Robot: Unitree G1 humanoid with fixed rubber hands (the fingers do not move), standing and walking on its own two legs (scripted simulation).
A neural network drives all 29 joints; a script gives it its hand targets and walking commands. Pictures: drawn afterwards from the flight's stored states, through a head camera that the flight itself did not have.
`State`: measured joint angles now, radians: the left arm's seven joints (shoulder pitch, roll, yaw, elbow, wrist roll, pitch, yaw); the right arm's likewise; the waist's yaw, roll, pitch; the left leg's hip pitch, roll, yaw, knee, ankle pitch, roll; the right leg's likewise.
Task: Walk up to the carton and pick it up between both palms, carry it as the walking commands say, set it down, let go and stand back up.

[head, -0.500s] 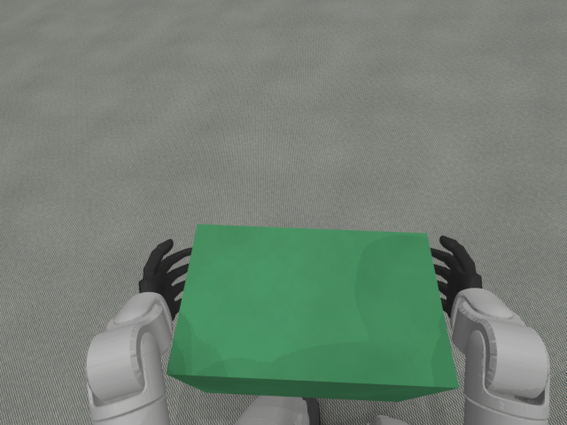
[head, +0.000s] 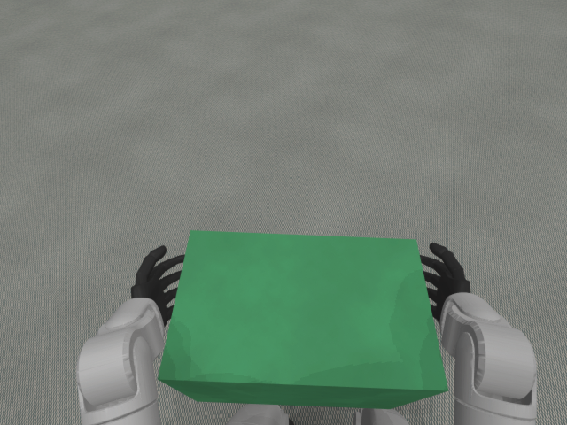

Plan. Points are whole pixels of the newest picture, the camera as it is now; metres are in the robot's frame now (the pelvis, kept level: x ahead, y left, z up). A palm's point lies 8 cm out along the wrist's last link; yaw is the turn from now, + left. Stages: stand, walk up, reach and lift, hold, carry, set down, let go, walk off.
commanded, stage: carry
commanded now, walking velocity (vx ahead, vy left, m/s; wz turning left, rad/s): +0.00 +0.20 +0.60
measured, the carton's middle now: (298, 326) +0.24 +0.02 -0.01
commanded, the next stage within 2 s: none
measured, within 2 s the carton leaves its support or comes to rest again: neither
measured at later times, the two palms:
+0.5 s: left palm out of the picture +0.15 +0.40 +0.08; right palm (275, 308) +0.24 +0.04 +0.07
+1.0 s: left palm out of the picture +0.07 +0.41 +0.07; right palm out of the picture +0.07 +0.03 +0.08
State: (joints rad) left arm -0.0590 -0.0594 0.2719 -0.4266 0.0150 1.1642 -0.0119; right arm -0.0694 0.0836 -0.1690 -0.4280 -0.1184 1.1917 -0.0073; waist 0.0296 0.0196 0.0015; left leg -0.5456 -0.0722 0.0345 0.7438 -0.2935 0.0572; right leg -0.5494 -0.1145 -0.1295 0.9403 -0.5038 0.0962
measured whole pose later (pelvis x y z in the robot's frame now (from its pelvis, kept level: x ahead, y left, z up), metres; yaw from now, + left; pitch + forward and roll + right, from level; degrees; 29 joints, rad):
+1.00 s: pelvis -0.18 +0.22 +0.01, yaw -2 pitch +3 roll -3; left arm -0.09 -0.08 0.25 -0.40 0.06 1.18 0.00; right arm -0.09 0.06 -0.19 -0.36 -0.10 1.18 0.00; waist 0.01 0.01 0.00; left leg -0.52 0.05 0.33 0.51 -0.08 0.17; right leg -0.53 -0.05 -0.06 1.03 -0.46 0.00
